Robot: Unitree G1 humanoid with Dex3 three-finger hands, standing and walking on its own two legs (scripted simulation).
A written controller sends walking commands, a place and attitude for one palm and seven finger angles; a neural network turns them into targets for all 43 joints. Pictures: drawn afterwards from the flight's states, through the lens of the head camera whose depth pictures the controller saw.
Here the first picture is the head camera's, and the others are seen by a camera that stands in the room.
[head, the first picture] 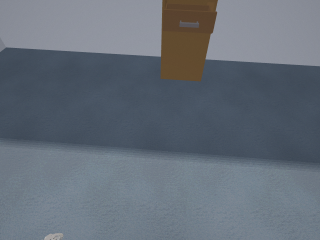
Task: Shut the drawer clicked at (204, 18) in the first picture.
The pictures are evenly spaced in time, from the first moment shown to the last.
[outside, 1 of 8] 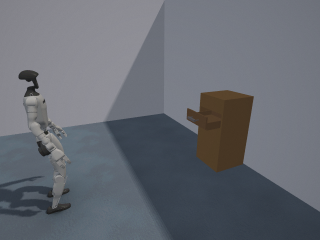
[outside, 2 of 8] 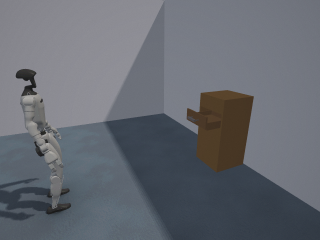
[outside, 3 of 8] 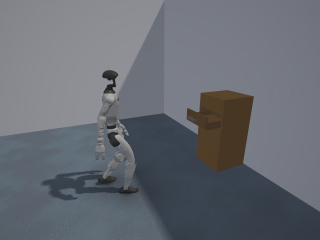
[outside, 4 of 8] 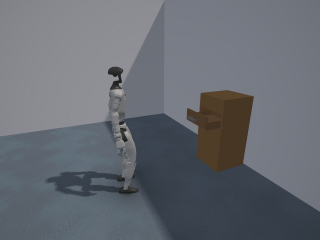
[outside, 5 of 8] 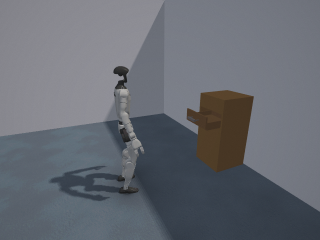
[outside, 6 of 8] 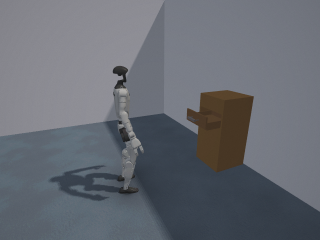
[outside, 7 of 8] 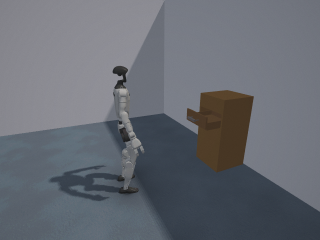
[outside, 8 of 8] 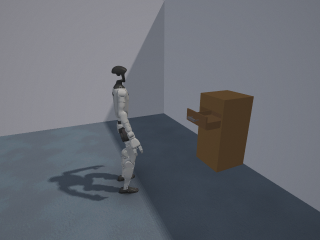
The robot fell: no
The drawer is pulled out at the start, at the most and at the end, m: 0.21 0.21 0.21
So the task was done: no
